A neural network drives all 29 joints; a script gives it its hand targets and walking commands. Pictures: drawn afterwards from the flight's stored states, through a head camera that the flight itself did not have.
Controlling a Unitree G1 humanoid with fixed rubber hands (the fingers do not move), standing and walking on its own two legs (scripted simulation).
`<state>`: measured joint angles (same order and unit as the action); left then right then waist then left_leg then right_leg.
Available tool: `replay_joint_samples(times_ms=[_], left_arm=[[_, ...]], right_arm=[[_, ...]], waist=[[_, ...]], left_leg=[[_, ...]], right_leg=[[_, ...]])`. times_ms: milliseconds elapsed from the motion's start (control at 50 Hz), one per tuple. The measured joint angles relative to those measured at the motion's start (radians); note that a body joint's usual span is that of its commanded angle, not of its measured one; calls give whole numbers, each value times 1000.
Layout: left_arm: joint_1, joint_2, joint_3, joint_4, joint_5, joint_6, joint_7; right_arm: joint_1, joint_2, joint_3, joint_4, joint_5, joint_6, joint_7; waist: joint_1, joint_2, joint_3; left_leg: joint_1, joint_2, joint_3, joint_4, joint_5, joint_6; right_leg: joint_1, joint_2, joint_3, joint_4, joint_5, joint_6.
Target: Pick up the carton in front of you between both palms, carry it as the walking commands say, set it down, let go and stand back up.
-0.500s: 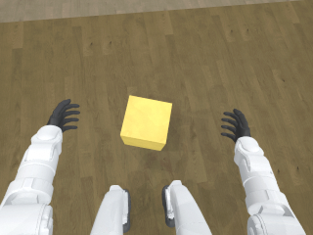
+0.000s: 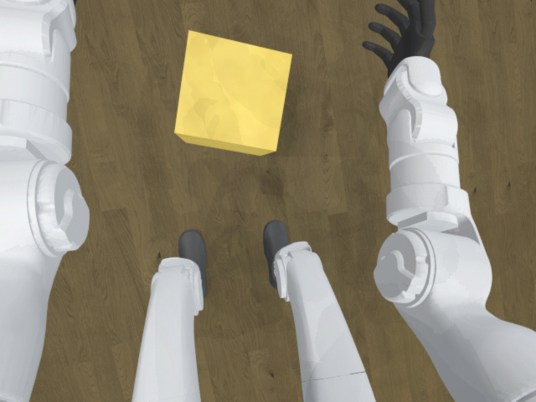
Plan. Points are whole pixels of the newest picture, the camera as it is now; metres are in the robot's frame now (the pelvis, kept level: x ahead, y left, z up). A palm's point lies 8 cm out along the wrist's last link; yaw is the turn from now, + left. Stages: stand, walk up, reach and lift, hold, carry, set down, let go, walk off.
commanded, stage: reach and lift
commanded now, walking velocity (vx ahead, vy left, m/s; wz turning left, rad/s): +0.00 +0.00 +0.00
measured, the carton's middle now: (231, 104) +0.54 -0.04 -0.53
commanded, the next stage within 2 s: none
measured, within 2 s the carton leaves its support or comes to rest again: leaves its support in 1.70 s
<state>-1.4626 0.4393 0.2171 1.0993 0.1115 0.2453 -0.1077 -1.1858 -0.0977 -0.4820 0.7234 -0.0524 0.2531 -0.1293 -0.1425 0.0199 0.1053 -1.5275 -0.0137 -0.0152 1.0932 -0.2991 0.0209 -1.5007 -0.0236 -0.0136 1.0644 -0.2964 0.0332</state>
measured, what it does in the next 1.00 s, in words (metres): lowers itself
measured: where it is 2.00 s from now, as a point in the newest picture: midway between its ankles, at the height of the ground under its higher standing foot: (238, 272)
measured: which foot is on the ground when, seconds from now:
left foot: down 0.00-1.00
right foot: down 0.00-1.00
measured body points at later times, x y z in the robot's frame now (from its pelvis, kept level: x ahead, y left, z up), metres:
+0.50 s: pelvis -0.01 -0.01 -0.16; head +0.36 +0.00 +0.10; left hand +0.58 +0.14 -0.34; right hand +0.50 -0.23 -0.33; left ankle +0.08 +0.11 -0.62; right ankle +0.08 -0.14 -0.62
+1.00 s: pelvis -0.03 +0.00 -0.28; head +0.36 +0.00 -0.07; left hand +0.58 +0.14 -0.47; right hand +0.51 -0.22 -0.47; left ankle +0.08 +0.11 -0.62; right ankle +0.08 -0.14 -0.62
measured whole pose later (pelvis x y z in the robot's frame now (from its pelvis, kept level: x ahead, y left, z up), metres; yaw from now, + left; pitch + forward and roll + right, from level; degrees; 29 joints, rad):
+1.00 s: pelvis -0.03 +0.00 -0.28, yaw -3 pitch +36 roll -4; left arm -1.74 0.56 -0.15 1.27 -0.23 0.11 0.02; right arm -1.54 -0.24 -0.28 1.09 0.19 0.09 -0.17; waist -0.10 -0.04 0.50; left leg -2.24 -0.02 -0.06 2.21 -0.58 0.00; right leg -2.21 0.03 0.00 2.16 -0.57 0.06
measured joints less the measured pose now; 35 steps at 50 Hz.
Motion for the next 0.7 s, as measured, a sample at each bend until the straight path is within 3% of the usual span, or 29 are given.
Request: replay_joint_samples(times_ms=[160,300,380,500,600,700], left_arm=[[83,-85,74,-46,62,-66,27],[127,-118,72,-22,59,-110,68],[102,-93,18,-11,6,-124,99],[30,5,-123,-11,-145,-119,133],[-77,77,-229,21,-245,-88,139],[-203,108,-284,118,-285,-75,126]], right_arm=[[86,45,-55,-10,-44,-102,42],[99,43,-72,64,-52,-157,48],[71,14,-22,85,1,-166,28],[-10,-48,100,100,132,-150,-21],[-103,-99,172,121,221,-110,-54],[-220,-125,191,208,239,-91,-55]], waist=[[22,13,-100],[35,15,-179],[41,4,-156],[37,-11,-49],[30,-21,65],[25,-31,170]], left_leg=[[-112,3,-16,25,-26,-4],[-315,-3,-35,241,-126,-16],[-445,-2,-38,413,-179,-20],[-606,-6,-42,663,-225,-25],[-687,-10,-45,826,-230,-26],[-725,-12,-42,925,-220,-23]], right_leg=[[-111,10,-5,19,-6,10],[-318,24,5,238,-97,23],[-446,33,8,405,-158,19],[-602,41,7,649,-219,8],[-679,44,4,809,-224,15],[-716,48,8,907,-214,22]])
